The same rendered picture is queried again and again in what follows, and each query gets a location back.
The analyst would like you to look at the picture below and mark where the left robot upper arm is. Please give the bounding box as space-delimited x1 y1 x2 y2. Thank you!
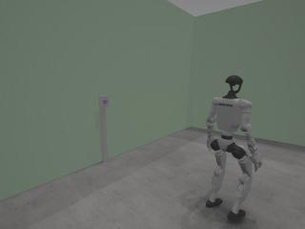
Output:
207 97 221 124

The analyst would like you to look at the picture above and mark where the robot right thigh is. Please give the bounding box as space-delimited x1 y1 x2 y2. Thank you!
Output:
230 144 253 184

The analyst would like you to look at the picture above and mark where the right robot forearm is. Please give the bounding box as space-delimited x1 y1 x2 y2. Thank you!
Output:
243 124 258 155

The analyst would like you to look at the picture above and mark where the right robot shin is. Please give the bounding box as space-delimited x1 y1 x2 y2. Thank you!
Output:
232 177 253 214

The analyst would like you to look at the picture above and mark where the right robot hand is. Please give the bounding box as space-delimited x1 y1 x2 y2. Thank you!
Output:
250 153 263 172

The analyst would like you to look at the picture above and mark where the right robot upper arm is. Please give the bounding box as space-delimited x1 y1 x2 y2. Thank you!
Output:
239 99 253 132

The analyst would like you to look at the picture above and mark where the left robot hand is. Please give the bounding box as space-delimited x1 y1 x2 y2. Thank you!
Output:
207 137 214 151

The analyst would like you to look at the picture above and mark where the panel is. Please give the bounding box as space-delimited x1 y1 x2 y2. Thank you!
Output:
98 95 110 162

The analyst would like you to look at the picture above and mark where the left robot forearm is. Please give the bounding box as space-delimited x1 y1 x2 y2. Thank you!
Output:
206 120 214 138

